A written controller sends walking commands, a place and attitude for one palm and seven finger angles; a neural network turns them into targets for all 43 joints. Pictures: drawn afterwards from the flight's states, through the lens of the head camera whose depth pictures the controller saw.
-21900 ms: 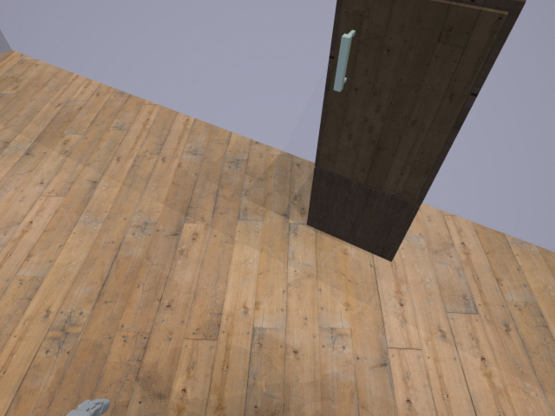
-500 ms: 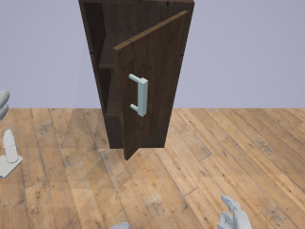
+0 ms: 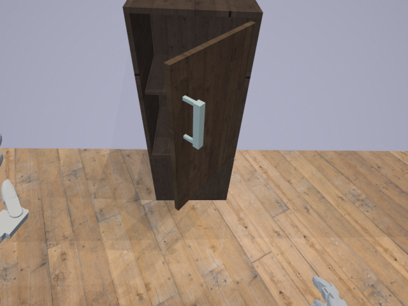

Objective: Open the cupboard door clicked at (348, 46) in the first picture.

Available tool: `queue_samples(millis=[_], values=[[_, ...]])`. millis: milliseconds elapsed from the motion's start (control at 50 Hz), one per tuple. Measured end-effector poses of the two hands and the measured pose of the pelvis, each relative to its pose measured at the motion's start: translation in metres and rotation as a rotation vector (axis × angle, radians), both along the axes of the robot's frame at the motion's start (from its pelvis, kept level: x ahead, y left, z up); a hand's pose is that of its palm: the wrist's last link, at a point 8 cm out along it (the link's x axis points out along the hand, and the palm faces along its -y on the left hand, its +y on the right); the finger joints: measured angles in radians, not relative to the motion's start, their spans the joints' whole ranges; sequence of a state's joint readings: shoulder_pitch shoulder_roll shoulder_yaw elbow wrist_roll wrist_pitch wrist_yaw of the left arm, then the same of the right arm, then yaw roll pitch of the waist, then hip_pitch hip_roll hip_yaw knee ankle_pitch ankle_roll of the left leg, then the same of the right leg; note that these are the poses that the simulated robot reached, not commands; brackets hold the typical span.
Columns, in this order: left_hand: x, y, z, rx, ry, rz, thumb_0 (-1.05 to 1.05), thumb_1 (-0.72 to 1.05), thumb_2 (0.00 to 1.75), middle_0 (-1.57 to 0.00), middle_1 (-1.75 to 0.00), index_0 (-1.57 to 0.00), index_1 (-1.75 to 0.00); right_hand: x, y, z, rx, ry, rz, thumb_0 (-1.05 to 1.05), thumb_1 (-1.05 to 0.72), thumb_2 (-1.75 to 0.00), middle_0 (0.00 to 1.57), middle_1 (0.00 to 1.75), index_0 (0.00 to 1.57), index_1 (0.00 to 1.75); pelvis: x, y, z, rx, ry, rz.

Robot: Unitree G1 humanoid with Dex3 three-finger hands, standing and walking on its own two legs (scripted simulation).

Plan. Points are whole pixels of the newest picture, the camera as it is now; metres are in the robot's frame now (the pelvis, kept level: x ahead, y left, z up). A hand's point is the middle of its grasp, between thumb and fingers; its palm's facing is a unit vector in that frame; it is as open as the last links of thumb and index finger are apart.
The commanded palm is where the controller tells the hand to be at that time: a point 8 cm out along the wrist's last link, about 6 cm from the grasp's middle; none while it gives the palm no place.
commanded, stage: stop stepping back and stand still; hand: left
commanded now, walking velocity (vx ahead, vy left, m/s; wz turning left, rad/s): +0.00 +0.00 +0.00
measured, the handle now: (192, 122) +0.55 +0.07 +0.06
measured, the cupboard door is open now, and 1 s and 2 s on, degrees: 50 50 50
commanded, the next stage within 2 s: let the arm hang, fingers relaxed in 0.08 s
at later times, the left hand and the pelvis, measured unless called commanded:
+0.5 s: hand out of the picture -0.02 +0.18 -0.18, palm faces +0.05 -0.99 -0.16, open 7.1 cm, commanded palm none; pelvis -0.03 +0.01 +0.00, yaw +2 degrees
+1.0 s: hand out of the picture -0.09 +0.17 -0.17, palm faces +0.10 -0.98 -0.20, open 7.3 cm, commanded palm none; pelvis -0.04 +0.01 +0.01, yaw +2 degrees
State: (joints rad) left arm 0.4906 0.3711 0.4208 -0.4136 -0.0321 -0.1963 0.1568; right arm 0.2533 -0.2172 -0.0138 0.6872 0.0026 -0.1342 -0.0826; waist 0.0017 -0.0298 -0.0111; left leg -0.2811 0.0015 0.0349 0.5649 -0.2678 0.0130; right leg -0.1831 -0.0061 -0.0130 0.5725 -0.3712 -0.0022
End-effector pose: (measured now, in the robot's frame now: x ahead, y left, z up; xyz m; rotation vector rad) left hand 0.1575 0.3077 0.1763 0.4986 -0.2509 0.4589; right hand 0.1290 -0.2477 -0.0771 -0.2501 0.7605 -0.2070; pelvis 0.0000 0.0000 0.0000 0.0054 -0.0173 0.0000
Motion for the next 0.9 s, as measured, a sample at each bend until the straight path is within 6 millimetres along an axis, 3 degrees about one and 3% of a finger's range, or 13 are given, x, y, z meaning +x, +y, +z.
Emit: queue_samples(millis=[160, 200, 240, 280, 320, 360, 400, 460, 520, 580, 680, 780, 900], values=[[-0.007, -0.017, 0.011, 0.061, 0.038, -0.095, 0.02, 0.89, 0.9, -0.21, -0.3, -0.21, -0.3, 0.024, 0.032, 0.014, 0.086, -0.102, 0.079, 0.01, -0.9, -0.89, 0.21, 0.3, 0.2, 0.3, -0.01, -0.003, 0.004, -0.02, 0.01, -0.004], [-0.009, -0.014, 0.003, 0.072, 0.076, -0.099, 0.01, 0.89, 0.9, -0.21, -0.3, -0.21, -0.3, 0.026, 0.034, 0.011, 0.097, -0.098, 0.102, 0.01, -0.9, -0.89, 0.21, 0.3, 0.2, 0.3, -0.012, -0.001, 0.004, -0.024, 0.02, 0.002], [-0.002, -0.005, -0.04, 0.011, 0.247, -0.083, 0.01, 0.9, 0.9, -0.21, -0.3, -0.21, -0.3, 0.025, 0.031, -0.004, 0.106, -0.047, 0.135, 0.01, -0.9, -0.89, 0.21, 0.3, 0.2, 0.3, -0.016, 0.004, 0.0, -0.026, 0.032, 0.014], [-0.002, 0.002, -0.103, -0.119, 0.489, -0.035, 0.0, 0.9, 0.9, -0.2, -0.3, -0.21, -0.3, 0.019, 0.026, -0.021, 0.105, 0.032, 0.137, 0.0, -0.9, -0.89, 0.21, 0.3, 0.2, 0.3, -0.02, 0.008, -0.003, -0.024, 0.035, 0.025], [-0.018, -0.002, -0.17, -0.254, 0.744, 0.011, 0.0, 0.9, 0.9, -0.2, -0.3, -0.2, -0.3, 0.006, 0.021, -0.032, 0.098, 0.107, 0.123, 0.0, -0.9, -0.89, 0.21, 0.3, 0.2, 0.3, -0.024, 0.01, -0.004, -0.019, 0.03, 0.031], [-0.047, -0.017, -0.229, -0.373, 0.979, 0.034, 0.0, 0.91, 0.9, -0.2, -0.3, -0.2, -0.3, -0.012, 0.016, -0.038, 0.089, 0.178, 0.098, 0.0, -0.9, -0.89, 0.21, 0.3, 0.2, 0.3, -0.027, 0.01, -0.004, -0.013, 0.021, 0.032], [-0.085, -0.04, -0.274, -0.478, 1.184, 0.039, 0.01, 0.91, 0.9, -0.2, -0.3, -0.2, -0.3, -0.035, 0.012, -0.04, 0.075, 0.255, 0.069, 0.01, -0.9, -0.89, 0.21, 0.3, 0.2, 0.3, -0.03, 0.009, -0.002, -0.01, 0.01, 0.032], [-0.145, -0.075, -0.313, -0.612, 1.419, 0.051, 0.01, 0.93, 0.9, -0.2, -0.3, -0.2, -0.3, -0.075, 0.008, -0.041, 0.053, 0.383, 0.025, 0.0, -0.9, -0.89, 0.2, 0.3, 0.2, 0.3, -0.032, 0.008, 0.001, -0.014, 0.0, 0.032], [-0.199, -0.081, -0.325, -0.684, 1.557, 0.125, 0.01, 0.99, 0.9, -0.21, -0.3, -0.21, -0.3, -0.115, 0.008, -0.043, 0.041, 0.521, -0.008, 0.0, -0.9, -0.89, 0.2, 0.3, 0.2, 0.3, -0.035, 0.006, 0.005, -0.023, -0.003, 0.039], [-0.244, -0.083, -0.323, -0.728, 1.66, 0.184, 0.01, 0.98, 0.9, -0.21, -0.3, -0.21, -0.3, -0.15, 0.012, -0.045, 0.047, 0.636, -0.035, 0.0, -0.9, -0.89, 0.2, 0.3, 0.2, 0.3, -0.036, 0.007, 0.007, -0.027, -0.003, 0.046], [-0.292, -0.081, -0.311, -0.745, 1.76, 0.278, 0.01, 0.95, 0.9, -0.21, -0.3, -0.21, -0.3, -0.188, 0.026, -0.052, 0.093, 0.74, -0.063, 0.0, -0.9, -0.89, 0.2, 0.3, 0.2, 0.3, -0.039, 0.009, 0.009, -0.025, -0.003, 0.049], [-0.305, -0.077, -0.303, -0.725, 1.775, 0.323, 0.01, 0.93, 0.9, -0.2, -0.3, -0.2, -0.3, -0.201, 0.043, -0.061, 0.156, 0.757, -0.07, 0.0, -0.9, -0.89, 0.2, 0.3, 0.2, 0.3, -0.041, 0.01, 0.009, -0.02, -0.004, 0.046], [-0.283, -0.079, -0.305, -0.701, 1.709, 0.301, 0.01, 0.92, 0.9, -0.2, -0.3, -0.2, -0.3, -0.195, 0.058, -0.069, 0.212, 0.719, -0.064, 0.0, -0.9, -0.89, 0.2, 0.3, 0.2, 0.3, -0.041, 0.008, 0.008, -0.015, -0.007, 0.04]])
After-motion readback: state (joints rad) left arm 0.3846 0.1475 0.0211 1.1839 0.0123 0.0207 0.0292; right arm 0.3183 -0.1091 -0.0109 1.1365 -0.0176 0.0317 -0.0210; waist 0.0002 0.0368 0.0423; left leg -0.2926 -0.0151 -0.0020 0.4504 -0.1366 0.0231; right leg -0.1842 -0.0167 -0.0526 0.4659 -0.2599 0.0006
